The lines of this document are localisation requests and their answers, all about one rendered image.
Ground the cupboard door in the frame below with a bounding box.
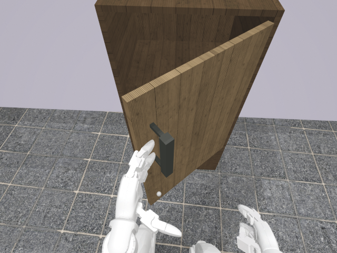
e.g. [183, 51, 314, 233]
[122, 21, 274, 205]

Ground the left robot forearm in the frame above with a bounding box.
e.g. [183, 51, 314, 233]
[102, 218, 138, 253]

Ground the handle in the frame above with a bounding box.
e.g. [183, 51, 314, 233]
[150, 122, 174, 178]

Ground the right robot hand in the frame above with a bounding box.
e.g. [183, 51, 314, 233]
[237, 205, 279, 253]

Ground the robot left thigh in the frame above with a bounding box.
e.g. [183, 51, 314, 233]
[136, 228, 156, 253]

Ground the robot thigh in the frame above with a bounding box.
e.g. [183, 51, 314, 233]
[136, 228, 156, 253]
[189, 242, 221, 253]

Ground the left robot hand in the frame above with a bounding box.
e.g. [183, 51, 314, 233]
[115, 140, 182, 237]

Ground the robot right thigh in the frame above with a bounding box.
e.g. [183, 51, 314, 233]
[189, 242, 221, 253]

